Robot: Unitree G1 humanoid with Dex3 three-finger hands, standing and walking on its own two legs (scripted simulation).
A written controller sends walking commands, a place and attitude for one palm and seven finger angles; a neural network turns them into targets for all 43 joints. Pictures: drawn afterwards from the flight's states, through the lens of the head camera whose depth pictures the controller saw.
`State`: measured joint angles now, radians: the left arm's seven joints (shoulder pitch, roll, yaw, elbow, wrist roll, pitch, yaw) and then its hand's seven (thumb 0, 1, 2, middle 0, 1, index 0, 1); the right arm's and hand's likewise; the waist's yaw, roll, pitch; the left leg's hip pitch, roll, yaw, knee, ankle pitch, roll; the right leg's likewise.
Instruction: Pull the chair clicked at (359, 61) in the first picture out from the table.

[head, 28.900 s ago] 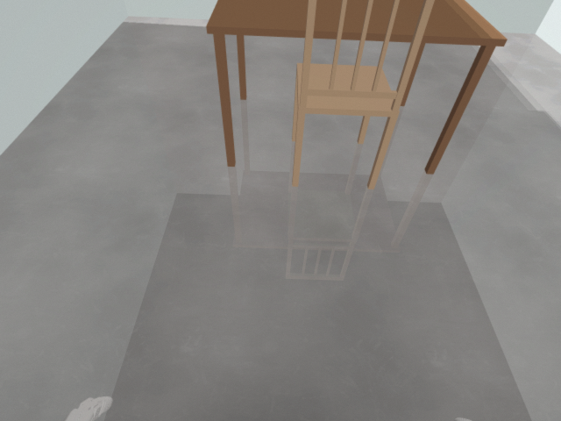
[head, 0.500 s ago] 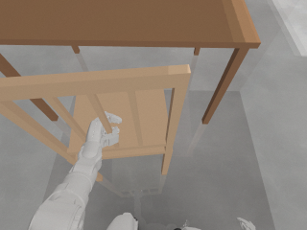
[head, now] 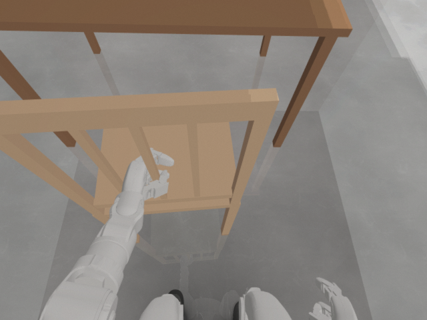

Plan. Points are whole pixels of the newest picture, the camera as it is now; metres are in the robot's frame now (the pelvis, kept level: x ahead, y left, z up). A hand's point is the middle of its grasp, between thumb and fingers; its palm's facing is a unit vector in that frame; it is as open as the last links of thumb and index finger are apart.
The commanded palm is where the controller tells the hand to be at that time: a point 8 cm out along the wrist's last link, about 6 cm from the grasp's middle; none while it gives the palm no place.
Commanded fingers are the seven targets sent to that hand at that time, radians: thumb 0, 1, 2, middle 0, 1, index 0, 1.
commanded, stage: step backward, pulling the chair out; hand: left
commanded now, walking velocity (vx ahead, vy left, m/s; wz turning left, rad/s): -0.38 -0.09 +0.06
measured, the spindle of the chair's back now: (152, 169) +0.39 +0.15 -0.05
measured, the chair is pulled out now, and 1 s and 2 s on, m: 0.35 0.65 0.67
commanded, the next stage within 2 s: stop walking, hand still on the chair in 0.50 s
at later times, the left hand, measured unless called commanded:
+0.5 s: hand (167, 254) +0.22 +0.10 -0.06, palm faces +0.00 -0.98 -0.18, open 4.9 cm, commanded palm +0.21 +0.15 -0.07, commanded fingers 0.00 0.90 0.90 -0.50 -1.45 -0.50 -1.45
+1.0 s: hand out of the picture +0.07 +0.12 -0.06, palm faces -0.02 -0.99 -0.17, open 4.9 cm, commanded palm +0.05 +0.17 -0.05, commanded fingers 0.00 0.90 0.90 -0.50 -1.45 -0.50 -1.45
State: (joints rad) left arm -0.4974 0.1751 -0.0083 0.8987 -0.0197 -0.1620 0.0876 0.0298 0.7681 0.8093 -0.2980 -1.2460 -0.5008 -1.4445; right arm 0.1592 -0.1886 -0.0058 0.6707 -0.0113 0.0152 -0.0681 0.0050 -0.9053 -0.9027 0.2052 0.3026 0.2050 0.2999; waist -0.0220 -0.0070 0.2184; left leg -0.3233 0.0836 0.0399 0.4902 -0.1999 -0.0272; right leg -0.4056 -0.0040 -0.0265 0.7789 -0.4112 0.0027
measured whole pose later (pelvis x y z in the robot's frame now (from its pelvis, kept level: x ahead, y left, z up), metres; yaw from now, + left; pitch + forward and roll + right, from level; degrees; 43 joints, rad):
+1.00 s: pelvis -0.23 +0.00 +0.00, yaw +2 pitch -2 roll +0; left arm -0.27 0.10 -0.06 0.88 -0.04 -0.11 0.08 0.02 0.76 0.82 -0.30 -1.24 -0.50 -1.44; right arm 0.23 -0.24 0.00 0.71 0.01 0.03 -0.11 0.00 -0.92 -0.90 0.21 0.30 0.21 0.30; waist -0.04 0.03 0.08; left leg -0.18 0.05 0.05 0.50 -0.28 -0.03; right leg -0.25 -0.04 -0.05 0.50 -0.21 0.00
